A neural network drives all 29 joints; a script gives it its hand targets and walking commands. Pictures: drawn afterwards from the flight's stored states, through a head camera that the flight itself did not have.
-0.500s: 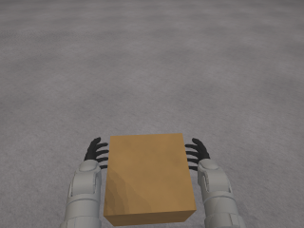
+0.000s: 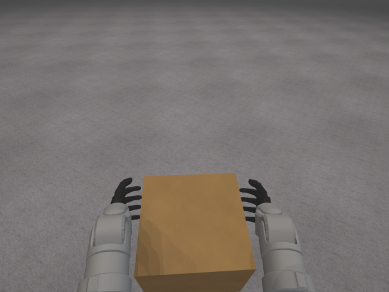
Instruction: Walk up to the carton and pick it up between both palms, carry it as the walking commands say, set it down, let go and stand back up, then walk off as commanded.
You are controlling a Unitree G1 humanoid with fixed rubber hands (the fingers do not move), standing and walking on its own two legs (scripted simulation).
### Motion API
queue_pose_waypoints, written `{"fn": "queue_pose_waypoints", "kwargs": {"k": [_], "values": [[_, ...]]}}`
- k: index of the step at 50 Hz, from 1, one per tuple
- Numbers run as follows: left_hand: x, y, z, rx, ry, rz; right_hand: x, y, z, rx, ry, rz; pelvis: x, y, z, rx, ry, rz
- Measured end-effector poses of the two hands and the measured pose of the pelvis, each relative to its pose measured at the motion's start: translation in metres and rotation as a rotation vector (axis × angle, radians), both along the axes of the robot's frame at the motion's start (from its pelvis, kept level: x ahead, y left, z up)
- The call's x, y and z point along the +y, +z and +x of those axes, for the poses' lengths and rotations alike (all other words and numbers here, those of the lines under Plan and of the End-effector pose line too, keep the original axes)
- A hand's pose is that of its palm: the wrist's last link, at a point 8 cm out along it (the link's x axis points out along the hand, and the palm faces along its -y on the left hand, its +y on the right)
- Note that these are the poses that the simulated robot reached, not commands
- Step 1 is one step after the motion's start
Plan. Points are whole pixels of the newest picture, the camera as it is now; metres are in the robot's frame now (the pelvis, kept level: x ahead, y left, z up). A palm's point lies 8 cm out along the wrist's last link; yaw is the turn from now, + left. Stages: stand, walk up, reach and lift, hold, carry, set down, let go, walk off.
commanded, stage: reach and lift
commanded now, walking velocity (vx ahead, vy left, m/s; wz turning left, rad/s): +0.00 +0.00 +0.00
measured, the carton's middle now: (192, 234) +0.30 +0.00 -0.03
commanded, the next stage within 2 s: hold in 0.68 s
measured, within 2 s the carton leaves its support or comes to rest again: neither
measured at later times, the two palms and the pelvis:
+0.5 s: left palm (120, 213) +0.30 +0.15 +0.06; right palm (263, 214) +0.29 -0.15 +0.05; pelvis +0.01 +0.00 +0.00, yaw +0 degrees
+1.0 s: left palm (117, 218) +0.28 +0.16 +0.06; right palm (264, 218) +0.28 -0.15 +0.05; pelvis +0.00 +0.00 +0.00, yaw +0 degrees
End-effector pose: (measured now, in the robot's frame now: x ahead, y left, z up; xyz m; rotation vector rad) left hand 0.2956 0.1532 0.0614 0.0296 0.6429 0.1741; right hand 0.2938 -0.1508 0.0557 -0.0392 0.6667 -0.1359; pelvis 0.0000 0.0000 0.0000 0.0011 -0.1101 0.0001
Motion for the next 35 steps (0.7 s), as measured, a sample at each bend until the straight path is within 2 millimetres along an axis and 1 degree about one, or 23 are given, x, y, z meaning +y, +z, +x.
{"fn": "queue_pose_waypoints", "kwargs": {"k": [18, 35], "values": [[-0.0004, -0.0049, 0.0027, 0.007, -0.023, 0.012, -0.001, -0.0045, -0.0008, 0.004, -0.005, 0.0, 0.0012, 0.0013, 0.0058, 0.014, -0.001, -0.001], [0.0, -0.0065, -0.0058, 0.008, -0.033, 0.009, -0.0012, -0.005, -0.0088, 0.005, 0.0, -0.008, 0.0007, 0.001, 0.0038, 0.003, -0.002, -0.003]]}}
